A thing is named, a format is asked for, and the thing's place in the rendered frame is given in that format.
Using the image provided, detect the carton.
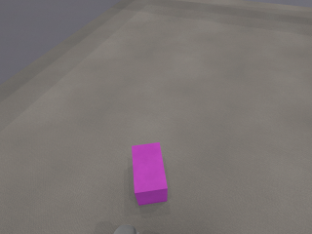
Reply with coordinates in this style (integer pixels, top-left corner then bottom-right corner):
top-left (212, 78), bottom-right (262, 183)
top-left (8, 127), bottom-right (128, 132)
top-left (132, 142), bottom-right (168, 206)

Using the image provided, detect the left robot thigh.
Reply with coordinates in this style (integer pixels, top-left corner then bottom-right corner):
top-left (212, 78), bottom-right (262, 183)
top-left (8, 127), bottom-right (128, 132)
top-left (113, 224), bottom-right (139, 234)

